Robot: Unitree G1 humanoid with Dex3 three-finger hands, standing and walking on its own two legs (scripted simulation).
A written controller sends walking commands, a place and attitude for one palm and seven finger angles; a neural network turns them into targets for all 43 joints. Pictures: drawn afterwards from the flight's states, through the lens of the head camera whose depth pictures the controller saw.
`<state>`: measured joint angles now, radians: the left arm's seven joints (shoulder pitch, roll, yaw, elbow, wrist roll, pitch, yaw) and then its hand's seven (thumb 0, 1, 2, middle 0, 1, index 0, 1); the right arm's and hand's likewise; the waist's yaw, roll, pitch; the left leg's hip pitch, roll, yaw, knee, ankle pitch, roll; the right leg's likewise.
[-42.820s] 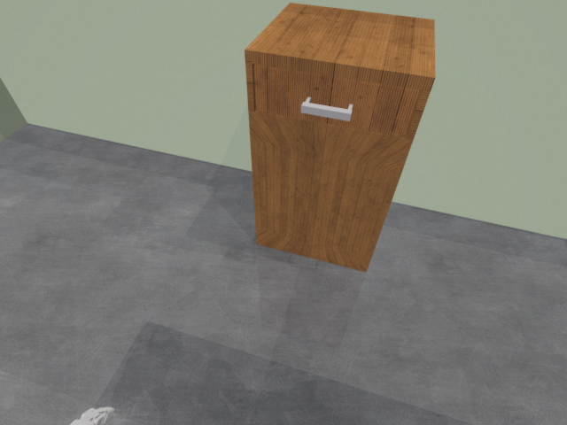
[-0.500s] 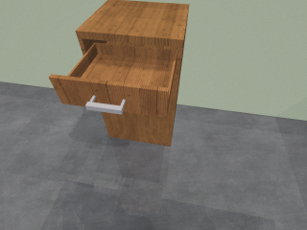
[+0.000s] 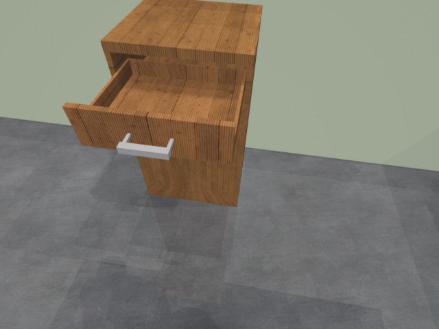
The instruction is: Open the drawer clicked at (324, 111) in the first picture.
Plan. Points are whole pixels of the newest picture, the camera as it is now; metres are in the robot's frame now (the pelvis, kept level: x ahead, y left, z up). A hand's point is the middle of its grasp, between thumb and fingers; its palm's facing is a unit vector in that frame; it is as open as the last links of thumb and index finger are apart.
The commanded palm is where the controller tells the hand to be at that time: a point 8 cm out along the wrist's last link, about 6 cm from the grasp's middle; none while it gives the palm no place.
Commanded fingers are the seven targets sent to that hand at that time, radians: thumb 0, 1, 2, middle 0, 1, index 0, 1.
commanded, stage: look to check the result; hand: left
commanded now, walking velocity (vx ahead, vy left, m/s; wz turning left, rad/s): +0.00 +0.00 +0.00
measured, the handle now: (146, 145) +0.55 +0.22 -0.02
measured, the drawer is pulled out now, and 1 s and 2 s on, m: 0.30 0.30 0.30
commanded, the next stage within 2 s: stand and wait in 0.40 s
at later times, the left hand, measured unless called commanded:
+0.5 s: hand out of the picture +0.00 +0.16 -0.18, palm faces +0.04 -0.99 -0.17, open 7.4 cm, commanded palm none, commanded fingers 0.00 0.90 0.90 -0.20 -0.30 -0.20 -0.30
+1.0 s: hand out of the picture +0.01 +0.16 -0.17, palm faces +0.04 -0.98 -0.19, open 7.4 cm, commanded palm none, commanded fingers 0.00 0.90 0.90 -0.20 -0.30 -0.20 -0.30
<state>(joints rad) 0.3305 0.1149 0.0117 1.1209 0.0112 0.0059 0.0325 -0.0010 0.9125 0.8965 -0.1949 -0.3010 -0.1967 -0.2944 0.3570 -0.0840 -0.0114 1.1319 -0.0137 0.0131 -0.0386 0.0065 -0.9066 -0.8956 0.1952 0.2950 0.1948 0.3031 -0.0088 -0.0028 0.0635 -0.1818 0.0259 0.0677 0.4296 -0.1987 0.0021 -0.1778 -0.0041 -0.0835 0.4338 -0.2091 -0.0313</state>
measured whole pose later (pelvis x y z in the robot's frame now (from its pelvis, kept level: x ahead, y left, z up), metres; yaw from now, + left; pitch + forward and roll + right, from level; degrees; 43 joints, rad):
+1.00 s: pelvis +0.01 -0.01 +0.00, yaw +0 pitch -2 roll +0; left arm 0.27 0.14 0.02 1.11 0.01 0.00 0.03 0.00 0.91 0.90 -0.19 -0.30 -0.20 -0.29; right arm 0.28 -0.12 -0.02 1.13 -0.01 0.01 -0.04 0.01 -0.91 -0.90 0.20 0.30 0.20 0.30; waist -0.01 0.00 0.08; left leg -0.16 0.04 0.06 0.40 -0.20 -0.01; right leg -0.15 0.01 -0.09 0.41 -0.22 -0.04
